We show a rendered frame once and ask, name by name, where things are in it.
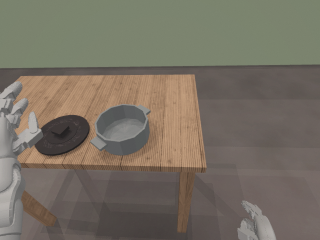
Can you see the lid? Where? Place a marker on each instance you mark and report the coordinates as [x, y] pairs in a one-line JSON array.
[[54, 145]]

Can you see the robot right hand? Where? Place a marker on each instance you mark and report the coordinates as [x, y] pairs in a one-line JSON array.
[[259, 229]]

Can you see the left robot forearm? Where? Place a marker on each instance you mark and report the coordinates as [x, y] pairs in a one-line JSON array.
[[12, 186]]

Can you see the robot left hand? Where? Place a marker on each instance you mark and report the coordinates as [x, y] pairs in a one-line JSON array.
[[10, 120]]

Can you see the knob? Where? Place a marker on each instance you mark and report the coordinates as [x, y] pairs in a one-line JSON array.
[[60, 129]]

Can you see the table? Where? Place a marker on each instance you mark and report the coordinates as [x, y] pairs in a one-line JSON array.
[[175, 142]]

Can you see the pot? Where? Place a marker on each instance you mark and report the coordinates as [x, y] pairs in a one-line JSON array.
[[122, 129]]

